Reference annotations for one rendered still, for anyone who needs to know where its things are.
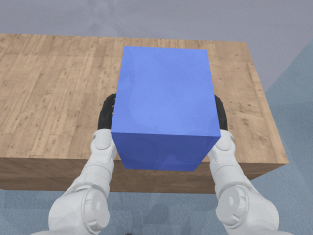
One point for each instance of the pedestal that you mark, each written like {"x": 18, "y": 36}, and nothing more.
{"x": 53, "y": 87}

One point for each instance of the carton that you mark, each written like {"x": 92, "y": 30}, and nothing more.
{"x": 165, "y": 115}

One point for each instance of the robot right upper arm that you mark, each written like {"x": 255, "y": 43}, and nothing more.
{"x": 243, "y": 212}

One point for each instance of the robot right hand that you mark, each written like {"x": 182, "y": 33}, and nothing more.
{"x": 221, "y": 114}

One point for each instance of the robot right forearm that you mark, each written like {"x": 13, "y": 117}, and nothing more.
{"x": 224, "y": 167}

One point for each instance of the robot left forearm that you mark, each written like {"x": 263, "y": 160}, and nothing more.
{"x": 97, "y": 173}

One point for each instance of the robot left hand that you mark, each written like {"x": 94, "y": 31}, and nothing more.
{"x": 106, "y": 113}

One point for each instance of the robot left upper arm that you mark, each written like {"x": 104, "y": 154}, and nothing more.
{"x": 80, "y": 213}

